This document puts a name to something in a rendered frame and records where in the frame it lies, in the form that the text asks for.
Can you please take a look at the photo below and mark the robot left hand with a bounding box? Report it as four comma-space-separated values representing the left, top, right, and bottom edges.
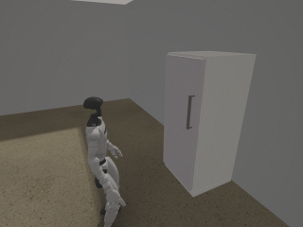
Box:
109, 146, 122, 159

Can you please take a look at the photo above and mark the handle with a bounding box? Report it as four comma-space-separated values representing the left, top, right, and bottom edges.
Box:
186, 96, 195, 130

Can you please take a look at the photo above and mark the robot right hand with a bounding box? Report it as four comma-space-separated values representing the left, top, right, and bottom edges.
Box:
106, 189, 126, 211

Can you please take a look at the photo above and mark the right robot forearm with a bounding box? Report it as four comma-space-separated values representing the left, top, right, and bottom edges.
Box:
89, 159, 113, 193

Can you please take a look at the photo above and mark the right robot thigh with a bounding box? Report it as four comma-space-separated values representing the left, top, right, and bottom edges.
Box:
95, 173, 119, 210

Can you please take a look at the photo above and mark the right robot upper arm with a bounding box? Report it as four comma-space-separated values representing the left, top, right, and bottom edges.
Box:
87, 128, 100, 166

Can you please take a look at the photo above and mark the left robot forearm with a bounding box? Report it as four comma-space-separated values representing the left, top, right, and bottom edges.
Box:
106, 139, 114, 149

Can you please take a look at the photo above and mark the left robot foot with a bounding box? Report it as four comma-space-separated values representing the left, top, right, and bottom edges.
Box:
100, 206, 121, 215

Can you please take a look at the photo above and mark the fridge door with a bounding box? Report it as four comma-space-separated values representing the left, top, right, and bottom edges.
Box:
163, 54, 206, 191

